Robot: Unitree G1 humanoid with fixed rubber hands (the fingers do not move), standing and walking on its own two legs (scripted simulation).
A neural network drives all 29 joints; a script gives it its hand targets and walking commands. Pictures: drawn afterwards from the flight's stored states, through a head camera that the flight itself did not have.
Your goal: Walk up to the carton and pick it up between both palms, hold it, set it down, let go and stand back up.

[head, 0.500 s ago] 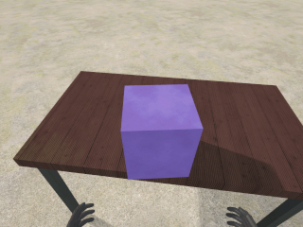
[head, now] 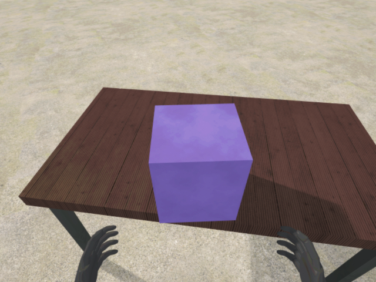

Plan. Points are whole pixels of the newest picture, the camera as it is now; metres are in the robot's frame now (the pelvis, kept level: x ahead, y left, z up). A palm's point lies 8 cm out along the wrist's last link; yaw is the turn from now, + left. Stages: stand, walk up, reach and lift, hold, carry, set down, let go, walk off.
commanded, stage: reach and lift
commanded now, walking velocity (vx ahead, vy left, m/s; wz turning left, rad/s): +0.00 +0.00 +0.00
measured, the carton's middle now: (196, 164) +0.44 +0.01 +0.00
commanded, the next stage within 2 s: none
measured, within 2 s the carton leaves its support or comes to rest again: neither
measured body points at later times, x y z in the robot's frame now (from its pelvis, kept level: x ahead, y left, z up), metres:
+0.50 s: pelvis +0.00 +0.00 +0.00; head -0.01 +0.01 +0.45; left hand +0.27 +0.22 +0.04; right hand +0.27 -0.21 +0.04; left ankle -0.01 +0.13 -0.74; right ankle -0.02 -0.12 -0.74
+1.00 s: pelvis -0.01 +0.00 +0.01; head +0.02 +0.00 +0.45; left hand +0.34 +0.21 +0.10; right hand +0.35 -0.21 +0.10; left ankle -0.01 +0.13 -0.74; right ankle -0.02 -0.12 -0.74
